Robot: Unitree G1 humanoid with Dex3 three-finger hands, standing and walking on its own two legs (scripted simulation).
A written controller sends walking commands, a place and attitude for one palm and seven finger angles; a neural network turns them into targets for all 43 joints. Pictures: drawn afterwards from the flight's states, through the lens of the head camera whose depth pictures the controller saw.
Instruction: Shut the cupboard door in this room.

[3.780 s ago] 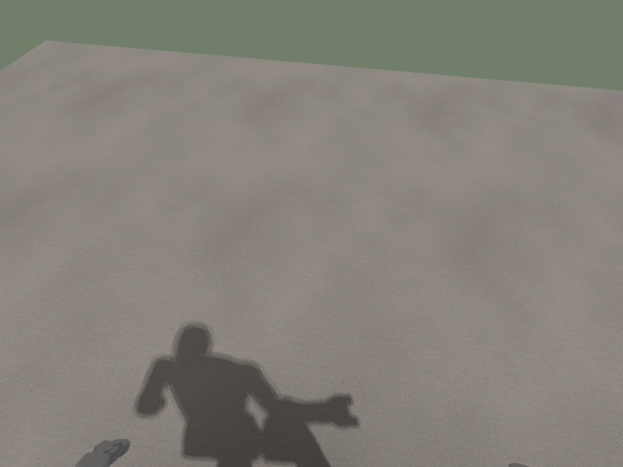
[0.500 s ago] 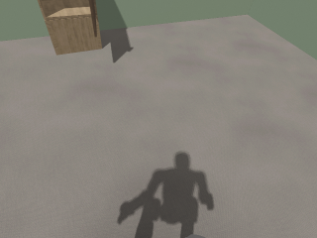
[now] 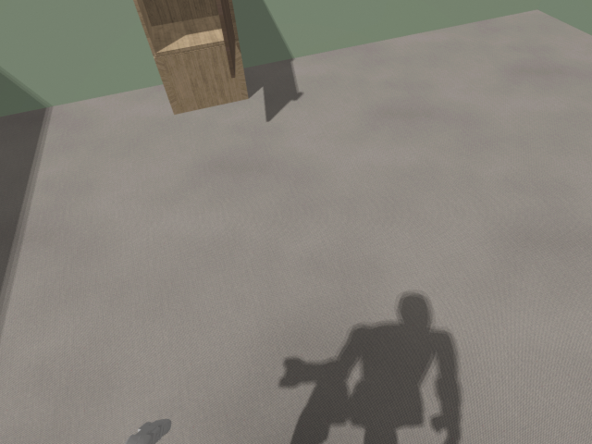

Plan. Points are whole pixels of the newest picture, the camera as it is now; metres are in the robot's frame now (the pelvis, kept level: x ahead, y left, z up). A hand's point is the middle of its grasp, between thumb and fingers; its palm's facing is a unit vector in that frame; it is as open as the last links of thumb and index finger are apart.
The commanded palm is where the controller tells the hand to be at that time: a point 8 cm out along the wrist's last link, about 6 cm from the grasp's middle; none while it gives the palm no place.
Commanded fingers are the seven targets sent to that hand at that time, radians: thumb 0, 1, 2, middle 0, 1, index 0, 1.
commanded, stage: turn or walk to find it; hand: left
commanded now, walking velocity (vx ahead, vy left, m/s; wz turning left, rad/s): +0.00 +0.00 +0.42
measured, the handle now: out of the picture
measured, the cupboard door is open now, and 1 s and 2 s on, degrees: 78 78 78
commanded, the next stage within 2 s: none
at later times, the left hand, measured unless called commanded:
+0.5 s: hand out of the picture -0.10 +0.23 -0.19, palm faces +0.32 -0.92 -0.24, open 7.4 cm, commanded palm none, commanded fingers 0.00 0.90 0.90 -0.20 -0.30 -0.20 -0.30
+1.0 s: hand out of the picture -0.06 +0.25 -0.15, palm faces +0.41 -0.87 -0.26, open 7.4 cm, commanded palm none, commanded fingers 0.00 0.90 0.90 -0.20 -0.30 -0.20 -0.30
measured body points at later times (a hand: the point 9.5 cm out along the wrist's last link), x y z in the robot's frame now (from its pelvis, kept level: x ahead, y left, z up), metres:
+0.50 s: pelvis -0.04 +0.03 -0.01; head -0.02 +0.06 +0.44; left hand -0.11 +0.28 -0.17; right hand +0.14 -0.19 -0.13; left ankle -0.06 +0.13 -0.74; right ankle -0.02 -0.10 -0.73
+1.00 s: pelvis -0.08 +0.02 +0.00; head -0.05 +0.02 +0.45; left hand -0.08 +0.29 -0.13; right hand +0.04 -0.20 -0.15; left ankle -0.06 +0.13 -0.73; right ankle -0.04 -0.11 -0.71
